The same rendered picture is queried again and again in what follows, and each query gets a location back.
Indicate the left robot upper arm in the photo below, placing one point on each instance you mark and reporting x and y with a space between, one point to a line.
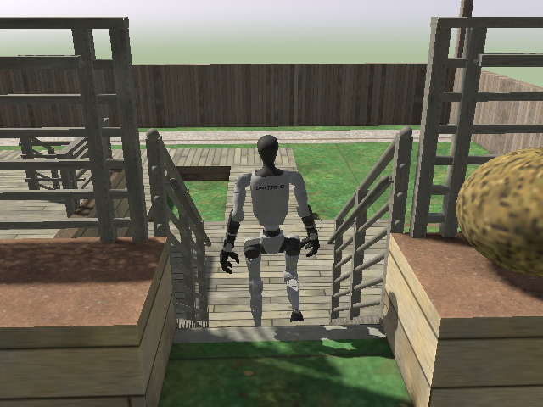
239 196

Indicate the robot shin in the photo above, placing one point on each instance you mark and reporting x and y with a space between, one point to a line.
255 305
293 291

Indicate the right robot shin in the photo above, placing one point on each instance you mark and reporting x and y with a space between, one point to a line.
293 291

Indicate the left robot hand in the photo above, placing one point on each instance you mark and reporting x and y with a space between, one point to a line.
223 260

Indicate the right robot forearm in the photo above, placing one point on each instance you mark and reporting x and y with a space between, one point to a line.
310 225

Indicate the right robot hand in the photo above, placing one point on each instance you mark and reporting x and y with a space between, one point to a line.
311 243

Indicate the left robot forearm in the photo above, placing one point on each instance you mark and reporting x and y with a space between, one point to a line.
231 234

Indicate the right robot upper arm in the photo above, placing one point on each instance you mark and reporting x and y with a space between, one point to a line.
296 179

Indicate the left robot shin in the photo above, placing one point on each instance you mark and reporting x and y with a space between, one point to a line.
255 305

